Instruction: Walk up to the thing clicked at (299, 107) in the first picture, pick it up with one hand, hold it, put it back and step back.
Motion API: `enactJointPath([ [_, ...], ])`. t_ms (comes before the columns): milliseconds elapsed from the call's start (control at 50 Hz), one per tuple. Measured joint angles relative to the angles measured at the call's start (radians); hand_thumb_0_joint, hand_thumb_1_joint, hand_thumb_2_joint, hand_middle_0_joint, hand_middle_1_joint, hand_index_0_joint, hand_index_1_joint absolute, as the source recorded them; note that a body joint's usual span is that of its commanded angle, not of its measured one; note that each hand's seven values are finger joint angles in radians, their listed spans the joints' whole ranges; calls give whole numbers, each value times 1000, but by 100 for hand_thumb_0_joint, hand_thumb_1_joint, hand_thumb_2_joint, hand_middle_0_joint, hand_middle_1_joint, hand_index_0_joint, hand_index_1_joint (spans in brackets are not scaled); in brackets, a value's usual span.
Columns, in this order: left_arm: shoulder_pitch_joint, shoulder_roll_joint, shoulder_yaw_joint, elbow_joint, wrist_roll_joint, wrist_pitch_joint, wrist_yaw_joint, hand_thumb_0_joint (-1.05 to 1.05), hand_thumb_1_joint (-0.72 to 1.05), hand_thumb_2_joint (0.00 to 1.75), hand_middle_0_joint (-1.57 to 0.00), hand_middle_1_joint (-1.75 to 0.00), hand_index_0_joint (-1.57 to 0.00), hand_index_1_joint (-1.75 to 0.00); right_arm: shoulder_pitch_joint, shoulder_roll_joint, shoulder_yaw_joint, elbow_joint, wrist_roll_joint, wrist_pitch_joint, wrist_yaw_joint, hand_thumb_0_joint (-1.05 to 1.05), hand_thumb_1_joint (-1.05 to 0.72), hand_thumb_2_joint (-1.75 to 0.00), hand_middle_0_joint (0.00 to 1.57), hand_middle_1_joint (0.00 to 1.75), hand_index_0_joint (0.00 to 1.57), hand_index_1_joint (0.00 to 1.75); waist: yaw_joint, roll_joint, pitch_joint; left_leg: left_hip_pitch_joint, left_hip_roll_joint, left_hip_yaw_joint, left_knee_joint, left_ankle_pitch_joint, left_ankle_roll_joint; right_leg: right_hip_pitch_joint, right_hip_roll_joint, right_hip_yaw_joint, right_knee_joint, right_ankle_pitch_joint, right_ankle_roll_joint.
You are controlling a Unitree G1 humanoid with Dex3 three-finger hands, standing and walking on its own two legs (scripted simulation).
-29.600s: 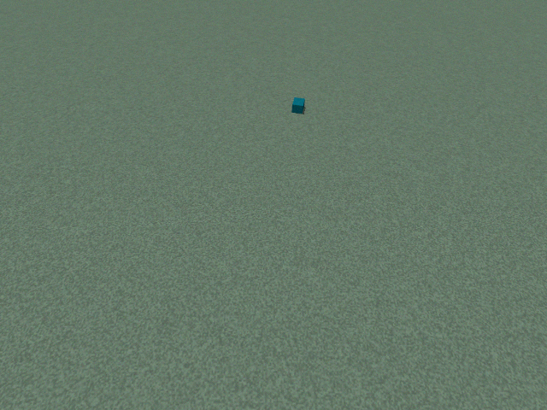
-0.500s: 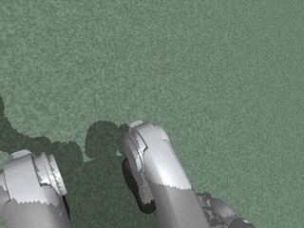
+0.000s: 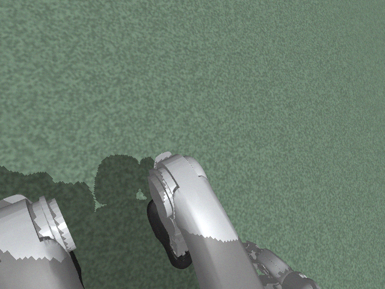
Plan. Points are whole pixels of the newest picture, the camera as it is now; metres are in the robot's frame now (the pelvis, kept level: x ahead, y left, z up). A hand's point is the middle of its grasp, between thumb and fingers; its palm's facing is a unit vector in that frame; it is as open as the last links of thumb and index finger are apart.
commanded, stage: open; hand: left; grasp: from above
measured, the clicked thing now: out of the picture +0.43 +0.33 -0.27
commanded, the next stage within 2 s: withdraw in 0.84 s
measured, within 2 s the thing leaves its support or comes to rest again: neither
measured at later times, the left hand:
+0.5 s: hand out of the picture +0.43 +0.33 -0.24, palm faces -0.39 -0.17 -0.91, open 13.6 cm
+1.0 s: hand out of the picture +0.43 +0.33 -0.23, palm faces -0.41 -0.18 -0.90, open 14.5 cm
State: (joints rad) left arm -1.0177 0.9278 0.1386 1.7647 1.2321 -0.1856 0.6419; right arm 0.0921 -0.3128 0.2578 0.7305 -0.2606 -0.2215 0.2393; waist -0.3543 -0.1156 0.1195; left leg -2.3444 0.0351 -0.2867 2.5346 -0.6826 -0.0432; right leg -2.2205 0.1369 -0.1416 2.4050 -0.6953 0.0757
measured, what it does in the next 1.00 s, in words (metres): stands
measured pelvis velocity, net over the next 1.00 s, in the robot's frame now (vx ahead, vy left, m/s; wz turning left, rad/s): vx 0.00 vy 0.00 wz -0.01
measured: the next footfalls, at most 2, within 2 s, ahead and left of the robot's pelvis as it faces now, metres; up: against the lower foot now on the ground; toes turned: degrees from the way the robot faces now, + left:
none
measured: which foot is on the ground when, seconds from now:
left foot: down 0.00-1.00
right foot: down 0.00-1.00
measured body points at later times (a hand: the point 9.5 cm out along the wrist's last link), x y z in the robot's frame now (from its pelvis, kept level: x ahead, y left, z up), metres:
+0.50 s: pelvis +0.00 +0.00 +0.00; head +0.26 +0.13 +0.34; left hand +0.45 +0.33 -0.19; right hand +0.06 -0.25 -0.06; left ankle +0.07 +0.14 -0.27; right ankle +0.11 -0.12 -0.27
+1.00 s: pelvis +0.00 +0.00 +0.00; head +0.26 +0.12 +0.35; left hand +0.45 +0.33 -0.18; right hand +0.06 -0.25 -0.06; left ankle +0.07 +0.14 -0.27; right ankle +0.11 -0.12 -0.27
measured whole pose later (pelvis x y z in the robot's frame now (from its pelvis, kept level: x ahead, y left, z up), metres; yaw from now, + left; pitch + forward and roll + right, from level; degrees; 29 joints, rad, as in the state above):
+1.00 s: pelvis +0.00 +0.00 +0.00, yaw -1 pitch +26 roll -13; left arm -1.00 0.95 0.14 1.72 1.22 -0.19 0.63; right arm 0.09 -0.33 0.27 0.72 -0.26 -0.26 0.26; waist -0.35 -0.13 0.15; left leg -2.34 0.03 -0.30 2.53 -0.68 -0.05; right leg -2.21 0.13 -0.15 2.39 -0.69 0.07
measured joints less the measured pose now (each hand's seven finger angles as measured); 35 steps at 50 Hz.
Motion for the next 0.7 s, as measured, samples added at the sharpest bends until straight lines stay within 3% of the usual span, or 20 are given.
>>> enactJointPath([
  [260, 7, 18, -13, 1, 3, -17, 5, -1, -18, 70, -57, -52, -54, -58, 8, -7, 26, -11, -7, -12, 3, 0, -91, -90, 20, 30, 20, 30, -4, -16, 18, 3, 1, -9, 6, 2, -1, 4, 4, -7, -2, 7, -1],
  [420, 12, 15, 3, -29, 7, 3, 26, 0, -34, 86, -39, -63, -33, -71, 2, -10, 19, -6, -11, -24, 12, 0, -90, -90, 20, 30, 20, 30, -5, -25, 19, -3, -1, -16, 10, -4, -1, 4, 2, -13, -4, 0, -1],
  [700, 21, 5, -3, -57, -25, 32, -20, 0, -56, 107, -15, -83, -7, -92, -5, -15, -1, -5, 1, -40, 32, 0, -90, -90, 20, 30, 20, 30, 2, -10, 15, -3, -5, -10, 3, -9, 3, 11, -6, -11, -9, -12, -5],
])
